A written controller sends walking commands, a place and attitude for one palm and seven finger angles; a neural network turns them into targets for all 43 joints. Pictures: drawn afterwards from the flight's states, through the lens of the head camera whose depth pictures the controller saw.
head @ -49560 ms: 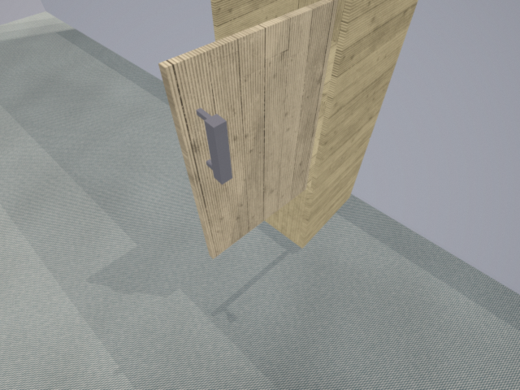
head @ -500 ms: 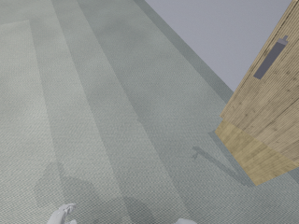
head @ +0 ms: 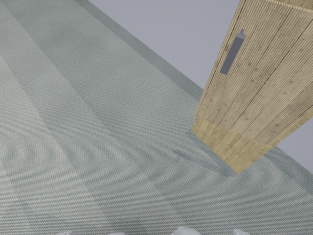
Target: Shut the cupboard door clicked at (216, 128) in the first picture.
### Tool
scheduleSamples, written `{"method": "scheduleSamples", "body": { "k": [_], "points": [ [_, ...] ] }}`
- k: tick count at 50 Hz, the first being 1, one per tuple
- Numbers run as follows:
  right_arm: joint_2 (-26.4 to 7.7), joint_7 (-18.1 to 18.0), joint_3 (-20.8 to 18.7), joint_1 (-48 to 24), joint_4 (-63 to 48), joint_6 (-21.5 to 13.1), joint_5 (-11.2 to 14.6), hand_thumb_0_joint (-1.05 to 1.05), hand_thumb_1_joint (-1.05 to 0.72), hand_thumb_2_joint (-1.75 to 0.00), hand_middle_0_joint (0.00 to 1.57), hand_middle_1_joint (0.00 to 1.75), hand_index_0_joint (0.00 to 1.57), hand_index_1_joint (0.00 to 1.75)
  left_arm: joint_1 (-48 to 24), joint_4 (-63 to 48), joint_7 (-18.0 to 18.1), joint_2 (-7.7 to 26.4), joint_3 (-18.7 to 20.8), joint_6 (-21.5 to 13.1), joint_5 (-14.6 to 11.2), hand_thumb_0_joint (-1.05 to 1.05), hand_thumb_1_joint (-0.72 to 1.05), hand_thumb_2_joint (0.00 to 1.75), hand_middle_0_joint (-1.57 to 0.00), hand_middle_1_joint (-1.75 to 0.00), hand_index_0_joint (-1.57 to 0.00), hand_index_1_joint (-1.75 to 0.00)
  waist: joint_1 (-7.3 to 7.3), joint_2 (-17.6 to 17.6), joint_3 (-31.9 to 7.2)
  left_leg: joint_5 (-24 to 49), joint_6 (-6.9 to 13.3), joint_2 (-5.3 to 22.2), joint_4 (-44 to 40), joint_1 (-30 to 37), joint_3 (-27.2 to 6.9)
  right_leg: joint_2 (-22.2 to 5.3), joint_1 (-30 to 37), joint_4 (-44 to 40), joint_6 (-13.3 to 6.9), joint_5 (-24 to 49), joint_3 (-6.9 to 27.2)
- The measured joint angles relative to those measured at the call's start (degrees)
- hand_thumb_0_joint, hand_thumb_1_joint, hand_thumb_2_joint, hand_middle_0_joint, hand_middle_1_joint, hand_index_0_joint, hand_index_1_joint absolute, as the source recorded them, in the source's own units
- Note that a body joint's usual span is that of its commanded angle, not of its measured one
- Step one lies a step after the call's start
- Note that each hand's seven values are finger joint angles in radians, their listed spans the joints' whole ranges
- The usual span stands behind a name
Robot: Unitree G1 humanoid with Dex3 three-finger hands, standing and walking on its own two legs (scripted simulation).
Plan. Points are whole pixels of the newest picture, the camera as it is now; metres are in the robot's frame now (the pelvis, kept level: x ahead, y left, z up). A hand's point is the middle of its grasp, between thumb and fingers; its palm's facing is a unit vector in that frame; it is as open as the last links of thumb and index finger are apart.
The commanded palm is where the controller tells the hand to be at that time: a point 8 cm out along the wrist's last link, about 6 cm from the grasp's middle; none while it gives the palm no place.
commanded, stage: turn to face it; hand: left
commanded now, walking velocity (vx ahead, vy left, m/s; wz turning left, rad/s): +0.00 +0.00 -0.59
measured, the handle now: (232, 52) +0.68 -0.20 +0.09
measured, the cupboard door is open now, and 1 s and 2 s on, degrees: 24 24 24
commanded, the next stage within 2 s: take the last steps up to it in 0.56 s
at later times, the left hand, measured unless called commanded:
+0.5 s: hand (107, 225) +0.15 +0.14 -0.15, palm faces -0.24 -0.94 -0.25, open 7.4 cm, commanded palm none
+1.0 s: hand (127, 201) +0.22 +0.10 -0.16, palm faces -0.41 -0.89 -0.21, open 7.4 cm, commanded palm none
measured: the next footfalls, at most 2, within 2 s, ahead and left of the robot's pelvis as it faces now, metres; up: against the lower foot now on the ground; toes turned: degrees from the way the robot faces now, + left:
right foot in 0.26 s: +0.02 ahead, -0.15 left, +0.00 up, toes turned -14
left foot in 0.62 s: +0.12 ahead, +0.09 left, +0.00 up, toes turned -13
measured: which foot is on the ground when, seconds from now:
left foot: down 0.00-0.26, up 0.28-0.60, down 0.62-1.00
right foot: up 0.00-0.24, down 0.26-0.62, up 0.64-0.98, down 1.00-1.00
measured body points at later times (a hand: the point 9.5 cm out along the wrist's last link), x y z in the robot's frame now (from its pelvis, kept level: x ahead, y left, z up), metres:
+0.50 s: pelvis +0.02 -0.03 +0.01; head +0.06 -0.05 +0.45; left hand +0.17 +0.19 -0.13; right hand +0.02 -0.30 -0.14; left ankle +0.05 +0.10 -0.68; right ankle -0.02 -0.14 -0.73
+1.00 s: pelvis +0.06 -0.06 +0.00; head +0.09 -0.07 +0.45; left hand +0.24 +0.15 -0.14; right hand -0.05 -0.28 -0.15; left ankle +0.08 +0.09 -0.73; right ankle +0.01 -0.16 -0.74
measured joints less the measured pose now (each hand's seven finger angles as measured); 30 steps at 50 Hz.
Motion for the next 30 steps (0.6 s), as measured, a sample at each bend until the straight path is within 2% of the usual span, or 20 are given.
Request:
{"method": "scheduleSamples", "body": {
  "k": [2, 6, 10, 13, 14, 15, 17, 20, 25, 28, 30],
  "points": [
    [0.4, -0.1, 0.2, 0.7, 0.2, 0.2, -0.1, 0.01, -0.90, -0.90, 0.20, 0.30, 0.20, 0.30, -0.3, -0.3, -0.4, 0.3, 0.3, 0.1, -0.1, 0.00, 0.91, 0.90, -0.20, -0.30, -0.20, -0.29, 0.17, 0.3, 0.2, 1.0, -0.2, 1.0, -2.4, 1.9, 1.2, -1.0, -1.1, 3.0, 0.6, 1.2, -2.2],
    [0.2, -0.1, -0.2, 1.7, 1.2, 0.5, -0.1, 0.01, -0.90, -0.90, 0.20, 0.30, 0.20, 0.30, -0.9, -0.9, -0.9, 0.2, 0.5, 0.4, -0.1, 0.00, 0.91, 0.90, -0.20, -0.30, -0.19, -0.29, -0.08, 1.6, 0.4, 1.6, -0.7, 2.7, -4.9, 4.2, 3.9, -2.6, 0.0, -1.6, 0.8, 3.1, -4.6],
    [-0.8, 0.3, -1.0, 2.7, 2.4, 0.8, -0.1, 0.01, -0.90, -0.90, 0.20, 0.30, 0.20, 0.30, -1.8, -1.1, -1.0, -0.4, 0.1, 0.1, 0.0, 0.00, 0.91, 0.90, -0.20, -0.30, -0.19, -0.29, -1.08, 3.2, 0.4, 0.3, -1.7, 4.3, -3.6, 4.7, 6.4, -3.2, 3.8, -11.8, 0.0, 4.3, -5.9],
    [-1.9, 0.6, -1.8, 3.9, 3.3, 1.3, 0.2, 0.01, -0.90, -0.90, 0.20, 0.30, 0.20, 0.30, -1.9, -1.7, -0.9, -0.6, -0.6, -1.0, 0.1, 0.00, 0.91, 0.90, -0.20, -0.30, -0.19, -0.29, -1.62, 3.9, -0.2, -2.5, -3.0, 5.5, 0.8, 3.7, 8.0, -3.2, 9.3, -24.6, -1.5, 12.9, -6.7],
    [-2.2, 0.7, -2.0, 4.3, 3.6, 1.6, 0.5, 0.01, -0.90, -0.90, 0.20, 0.30, 0.20, 0.30, -1.8, -1.8, -0.7, -0.5, -0.7, -1.7, 0.3, 0.00, 0.91, 0.90, -0.20, -0.30, -0.19, -0.29, -1.52, 3.8, -0.7, -5.1, -3.4, 5.3, 4.3, 2.3, 7.6, -3.3, 10.1, -26.6, -2.1, 11.4, -6.2],
    [-3.1, 0.7, -2.3, 3.9, 4.1, 2.3, 0.6, 0.01, -0.90, -0.90, 0.20, 0.30, 0.20, 0.30, -2.0, -1.5, -0.3, -1.2, -1.0, -2.3, 0.2, 0.00, 0.91, 0.90, -0.20, -0.30, -0.19, -0.29, -1.52, 5.0, -0.5, -8.9, -3.7, 5.0, 9.2, 0.3, 5.0, -2.6, 9.4, -25.3, -2.6, 9.9, -6.0],
    [-4.1, 0.1, -2.7, 2.9, 5.0, 3.5, 0.8, 0.01, -0.90, -0.90, 0.20, 0.30, 0.20, 0.30, -1.9, -1.1, 0.4, -2.4, -1.7, -3.0, 0.2, 0.00, 0.91, 0.90, -0.20, -0.30, -0.19, -0.29, -1.75, 6.1, -0.1, -12.8, -4.0, 2.5, 19.7, -4.1, -0.1, -2.0, 9.0, -24.5, -3.1, 9.6, -5.3],
    [-4.3, 0.0, -2.7, 2.1, 5.3, 3.5, 0.9, 0.01, -0.90, -0.90, 0.20, 0.30, 0.20, 0.30, -1.0, -0.5, 1.3, -3.3, -2.1, -2.9, 0.1, 0.00, 0.91, 0.90, -0.20, -0.30, -0.20, -0.29, -1.84, 5.6, -0.2, -9.9, -4.6, 0.2, 27.2, -8.3, -2.5, -1.8, 10.3, -27.6, -3.2, 11.8, -3.8],
    [-2.8, 0.4, -2.2, 1.6, 4.6, 2.9, 1.0, 0.01, -0.91, -0.90, 0.20, 0.30, 0.20, 0.30, 0.3, 0.9, 1.4, -3.8, -2.4, -2.6, 0.3, 0.00, 0.91, 0.89, -0.20, -0.30, -0.20, -0.30, -1.65, 3.6, -1.2, -6.4, -4.9, -1.0, 19.9, -8.3, -3.1, -1.7, 12.1, -31.0, -2.9, 13.2, -1.8],
    [-1.6, 0.4, -1.8, 1.4, 4.3, 2.4, 1.1, 0.01, -0.90, -0.90, 0.20, 0.30, 0.20, 0.30, 0.8, 1.6, 1.4, -3.8, -2.2, -2.4, 0.4, 0.00, 0.91, 0.89, -0.21, -0.30, -0.20, -0.30, -1.17, 2.5, -1.6, -4.3, -4.6, -1.7, 11.0, -5.3, -3.1, -1.5, 12.2, -30.5, -2.3, 12.8, -0.7],
    [-1.1, 0.3, -1.3, 1.7, 4.2, 1.7, 1.1, 0.01, -0.90, -0.90, 0.20, 0.30, 0.20, 0.30, 1.3, 2.1, 1.4, -3.7, -2.0, -2.1, 0.1, 0.00, 0.91, 0.89, -0.21, -0.30, -0.20, -0.30, -1.05, 2.1, -2.0, 1.1, -4.1, -1.9, 2.1, -1.7, -3.0, -1.0, 11.7, -28.7, -1.6, 11.6, -0.1]
  ]
}}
